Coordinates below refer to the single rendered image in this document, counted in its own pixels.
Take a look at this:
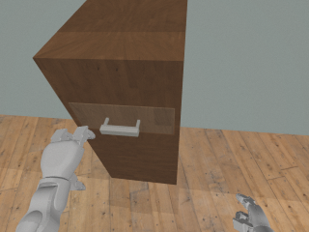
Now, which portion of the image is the cabinet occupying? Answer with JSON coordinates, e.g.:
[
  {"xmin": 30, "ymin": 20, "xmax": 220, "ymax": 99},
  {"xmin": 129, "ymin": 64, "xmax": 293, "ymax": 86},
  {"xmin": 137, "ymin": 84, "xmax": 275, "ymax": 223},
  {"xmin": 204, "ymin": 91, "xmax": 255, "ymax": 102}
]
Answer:
[{"xmin": 33, "ymin": 0, "xmax": 188, "ymax": 185}]

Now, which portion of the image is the right robot hand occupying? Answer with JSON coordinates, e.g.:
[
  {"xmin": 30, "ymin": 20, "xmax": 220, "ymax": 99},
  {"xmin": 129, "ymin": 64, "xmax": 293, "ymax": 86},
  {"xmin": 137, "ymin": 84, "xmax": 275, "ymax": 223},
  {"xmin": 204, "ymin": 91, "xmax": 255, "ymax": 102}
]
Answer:
[{"xmin": 233, "ymin": 193, "xmax": 270, "ymax": 232}]

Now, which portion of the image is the handle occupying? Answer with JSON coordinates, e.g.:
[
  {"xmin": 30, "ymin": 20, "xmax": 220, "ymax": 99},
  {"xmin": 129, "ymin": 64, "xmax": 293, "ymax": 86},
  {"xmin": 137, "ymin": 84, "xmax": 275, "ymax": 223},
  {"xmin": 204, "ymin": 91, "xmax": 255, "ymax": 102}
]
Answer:
[{"xmin": 99, "ymin": 117, "xmax": 141, "ymax": 137}]

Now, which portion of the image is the left robot hand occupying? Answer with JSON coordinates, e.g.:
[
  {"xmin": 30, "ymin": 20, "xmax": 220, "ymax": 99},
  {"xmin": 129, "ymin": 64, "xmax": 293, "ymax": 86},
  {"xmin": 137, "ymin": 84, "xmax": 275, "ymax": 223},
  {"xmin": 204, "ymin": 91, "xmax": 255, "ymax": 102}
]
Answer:
[{"xmin": 41, "ymin": 126, "xmax": 96, "ymax": 190}]

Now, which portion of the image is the drawer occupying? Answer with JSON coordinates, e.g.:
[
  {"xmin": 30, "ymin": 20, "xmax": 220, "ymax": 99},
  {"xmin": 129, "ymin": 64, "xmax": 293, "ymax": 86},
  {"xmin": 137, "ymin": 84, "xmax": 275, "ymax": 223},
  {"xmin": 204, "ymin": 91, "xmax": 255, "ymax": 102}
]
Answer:
[{"xmin": 69, "ymin": 102, "xmax": 175, "ymax": 134}]

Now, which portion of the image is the left robot forearm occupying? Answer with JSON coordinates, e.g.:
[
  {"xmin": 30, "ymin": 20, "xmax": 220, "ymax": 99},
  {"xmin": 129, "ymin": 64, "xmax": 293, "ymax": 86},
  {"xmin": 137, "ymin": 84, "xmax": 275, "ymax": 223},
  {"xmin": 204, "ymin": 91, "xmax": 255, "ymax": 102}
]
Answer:
[{"xmin": 15, "ymin": 176, "xmax": 71, "ymax": 232}]

